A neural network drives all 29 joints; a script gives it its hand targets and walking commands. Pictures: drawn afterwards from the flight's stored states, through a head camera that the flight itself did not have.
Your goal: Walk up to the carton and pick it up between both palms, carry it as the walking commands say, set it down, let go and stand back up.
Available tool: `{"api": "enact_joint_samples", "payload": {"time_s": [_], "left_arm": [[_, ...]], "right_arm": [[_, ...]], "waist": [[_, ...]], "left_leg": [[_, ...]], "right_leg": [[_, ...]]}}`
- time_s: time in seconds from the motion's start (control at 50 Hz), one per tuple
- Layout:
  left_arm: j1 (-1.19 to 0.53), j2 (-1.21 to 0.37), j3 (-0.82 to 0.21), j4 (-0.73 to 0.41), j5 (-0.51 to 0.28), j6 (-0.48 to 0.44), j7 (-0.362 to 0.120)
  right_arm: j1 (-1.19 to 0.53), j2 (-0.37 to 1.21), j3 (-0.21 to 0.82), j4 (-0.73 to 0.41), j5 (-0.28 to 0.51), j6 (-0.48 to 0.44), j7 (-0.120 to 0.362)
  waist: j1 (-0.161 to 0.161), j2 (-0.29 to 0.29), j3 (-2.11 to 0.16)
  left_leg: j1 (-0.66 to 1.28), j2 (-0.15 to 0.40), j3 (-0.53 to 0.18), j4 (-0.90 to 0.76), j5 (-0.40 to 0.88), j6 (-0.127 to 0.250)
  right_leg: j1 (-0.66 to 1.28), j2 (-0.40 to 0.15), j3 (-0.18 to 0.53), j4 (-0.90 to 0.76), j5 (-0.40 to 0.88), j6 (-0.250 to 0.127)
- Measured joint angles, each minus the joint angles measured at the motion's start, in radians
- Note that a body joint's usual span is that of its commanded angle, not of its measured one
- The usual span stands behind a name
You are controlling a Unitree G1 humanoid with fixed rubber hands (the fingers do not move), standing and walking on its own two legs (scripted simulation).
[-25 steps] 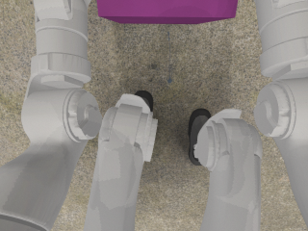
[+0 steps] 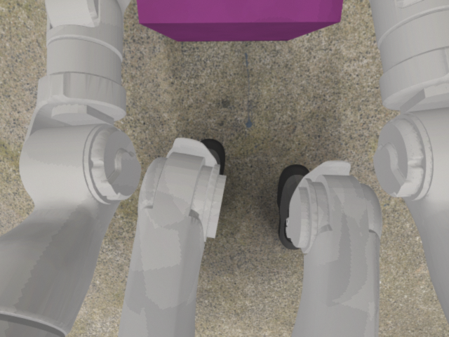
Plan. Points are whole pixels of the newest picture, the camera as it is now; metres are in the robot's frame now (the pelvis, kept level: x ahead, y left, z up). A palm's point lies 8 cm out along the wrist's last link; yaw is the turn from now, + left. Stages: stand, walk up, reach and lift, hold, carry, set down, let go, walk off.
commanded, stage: set down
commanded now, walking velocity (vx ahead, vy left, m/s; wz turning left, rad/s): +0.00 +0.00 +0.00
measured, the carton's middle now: out of the picture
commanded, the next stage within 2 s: none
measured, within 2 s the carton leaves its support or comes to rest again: rests again in 0.44 s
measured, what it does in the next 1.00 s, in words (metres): stands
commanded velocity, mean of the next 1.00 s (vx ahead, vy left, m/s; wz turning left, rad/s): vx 0.00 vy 0.00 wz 0.00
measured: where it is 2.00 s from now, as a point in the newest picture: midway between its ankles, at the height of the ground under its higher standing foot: (247, 207)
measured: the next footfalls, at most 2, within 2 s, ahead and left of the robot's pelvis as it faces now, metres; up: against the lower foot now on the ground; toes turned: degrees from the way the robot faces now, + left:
none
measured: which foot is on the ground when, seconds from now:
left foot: down 0.00-1.00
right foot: down 0.00-1.00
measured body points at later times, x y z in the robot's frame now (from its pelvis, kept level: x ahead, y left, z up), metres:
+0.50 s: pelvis +0.02 +0.00 -0.01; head +0.39 +0.02 +0.23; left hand +0.55 +0.25 -0.17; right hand +0.60 -0.06 -0.19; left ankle +0.13 +0.11 -0.35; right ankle +0.10 -0.11 -0.35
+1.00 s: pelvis +0.01 +0.00 -0.01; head +0.39 +0.02 +0.22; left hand +0.54 +0.25 -0.19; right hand +0.60 -0.05 -0.19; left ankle +0.13 +0.11 -0.35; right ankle +0.10 -0.11 -0.35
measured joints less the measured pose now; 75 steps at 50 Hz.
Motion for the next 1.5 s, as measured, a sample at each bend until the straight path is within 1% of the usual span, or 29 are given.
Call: {"api": "enact_joint_samples", "payload": {"time_s": [0.08,0.12,0.18,0.24,0.4,0.46,0.54,0.62,0.7,0.82,0.9,1.0,1.12,1.24,1.32,1.4,1.44,1.5], "left_arm": [[0.013,0.004,-0.002,0.008,0.005,-0.007,-0.009],[0.024,-0.001,0.004,0.007,0.014,-0.011,-0.013],[0.036,-0.001,0.003,0.003,0.002,-0.012,-0.014],[0.055,-0.001,0.009,0.016,0.01,-0.023,-0.03],[0.079,-0.005,0.043,0.023,0.041,-0.036,-0.081],[0.087,-0.001,0.064,0.015,0.055,-0.041,-0.089],[0.095,0.001,0.07,0.005,0.055,-0.043,-0.084],[0.091,0.016,0.074,0.012,0.057,-0.047,-0.099],[0.085,0.02,0.08,0.02,0.055,-0.053,-0.104],[0.078,0.022,0.093,0.033,0.075,-0.062,-0.112],[0.095,0.025,0.101,0.024,0.058,-0.068,-0.122],[0.084,0.026,0.089,0.027,0.06,-0.063,-0.12],[0.079,0.035,0.075,0.041,0.046,-0.066,-0.12],[0.057,0.041,0.07,0.083,0.048,-0.087,-0.114],[0.043,0.049,0.074,0.115,0.04,-0.106,-0.116],[0.019,0.057,0.042,0.156,0.022,-0.13,-0.104],[0.006,0.061,0.018,0.186,-0.001,-0.145,-0.093],[-0.007,0.086,-0.021,0.234,-0.05,-0.159,-0.073]], "right_arm": [[0.007,0.013,-0.031,0.009,-0.016,-0.011,0.012],[0.021,0.014,-0.029,-0.002,-0.018,-0.009,0.017],[0.033,0.019,-0.034,-0.01,-0.031,-0.01,0.024],[0.054,0.032,-0.056,-0.004,-0.045,-0.024,0.031],[0.086,0.039,-0.063,-0.013,-0.063,-0.04,0.054],[0.085,0.053,-0.074,-0.013,-0.066,-0.049,0.059],[0.088,0.061,-0.081,-0.024,-0.064,-0.053,0.067],[0.084,0.073,-0.093,-0.029,-0.084,-0.062,0.069],[0.083,0.074,-0.095,-0.038,-0.081,-0.063,0.07],[0.075,0.077,-0.119,-0.041,-0.096,-0.068,0.09],[0.072,0.09,-0.141,-0.038,-0.117,-0.079,0.096],[0.07,0.085,-0.149,-0.046,-0.125,-0.077,0.1],[0.066,0.084,-0.148,-0.046,-0.137,-0.076,0.099],[0.053,0.068,-0.136,-0.027,-0.128,-0.09,0.11],[0.043,0.064,-0.126,-0.007,-0.125,-0.11,0.104],[0.036,0.041,-0.089,0.004,-0.104,-0.123,0.09],[0.034,0.02,-0.058,0.011,-0.085,-0.128,0.071],[0.022,-0.007,-0.021,0.045,-0.056,-0.13,0.04]], "waist": [[-0.001,0.001,-0.023],[0.001,0.002,-0.04],[-0.002,0.001,-0.055],[-0.004,0.003,-0.096],[-0.008,0.007,-0.139],[-0.014,0.002,-0.135],[-0.018,0.004,-0.126],[-0.024,-0.001,-0.111],[-0.023,0.003,-0.096],[-0.026,0.007,-0.077],[-0.03,-0.001,-0.069],[-0.026,0.009,-0.054],[-0.031,0.013,-0.042],[-0.027,0.033,-0.024],[-0.028,0.033,-0.015],[-0.021,0.036,0.0],[-0.016,0.038,0.001],[-0.021,0.033,-0.012]], "left_leg": [[-0.015,0.004,0.005,0.004,-0.004,0.002],[-0.025,0.005,0.008,0.006,-0.007,0.004],[-0.032,0.005,0.011,0.008,-0.011,0.005],[-0.054,0.006,0.013,0.01,-0.015,0.005],[-0.072,0.001,0.011,0.01,-0.027,-0.002],[-0.07,0.001,0.008,0.013,-0.031,-0.006],[-0.066,0.0,0.007,0.019,-0.035,-0.01],[-0.059,0.0,0.008,0.024,-0.037,-0.011],[-0.053,0.0,0.007,0.031,-0.037,-0.01],[-0.045,-0.001,0.014,0.033,-0.036,-0.006],[-0.042,0.001,0.017,0.037,-0.039,-0.005],[-0.037,0.001,0.018,0.042,-0.036,-0.003],[-0.032,-0.002,0.024,0.049,-0.034,-0.002],[-0.025,-0.006,0.02,0.054,-0.03,-0.006],[-0.018,-0.009,0.019,0.05,-0.028,-0.011],[-0.007,-0.012,0.017,0.045,-0.027,-0.017],[-0.006,-0.012,0.017,0.04,-0.027,-0.018],[-0.011,-0.013,0.019,0.033,-0.027,-0.018]], "right_leg": [[-0.016,0.003,0.004,0.004,-0.002,0.002],[-0.027,0.005,0.007,0.007,-0.005,0.003],[-0.035,0.005,0.01,0.011,-0.01,0.003],[-0.058,0.005,0.012,0.014,-0.013,0.003],[-0.076,0.0,0.009,0.018,-0.029,-0.006],[-0.075,0.0,0.006,0.022,-0.031,-0.01],[-0.071,-0.001,0.003,0.028,-0.036,-0.014],[-0.066,-0.001,0.003,0.035,-0.037,-0.015],[-0.058,-0.001,0.002,0.041,-0.038,-0.015],[-0.05,-0.003,0.008,0.046,-0.041,-0.01],[-0.047,-0.001,0.011,0.05,-0.043,-0.009],[-0.039,-0.002,0.011,0.054,-0.042,-0.006],[-0.034,-0.005,0.015,0.066,-0.045,-0.004],[-0.024,-0.01,0.01,0.072,-0.045,-0.006],[-0.019,-0.012,0.009,0.071,-0.043,-0.008],[-0.009,-0.016,0.008,0.068,-0.043,-0.012],[-0.009,-0.016,0.009,0.065,-0.043,-0.012],[-0.015,-0.017,0.011,0.059,-0.044,-0.012]]}}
